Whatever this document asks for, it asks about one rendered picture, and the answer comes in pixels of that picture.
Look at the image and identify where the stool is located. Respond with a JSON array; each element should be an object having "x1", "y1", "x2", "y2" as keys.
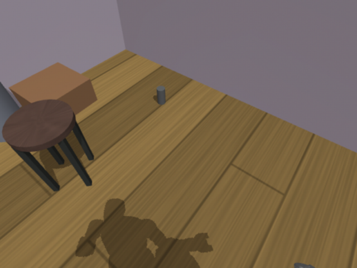
[{"x1": 2, "y1": 99, "x2": 94, "y2": 192}]

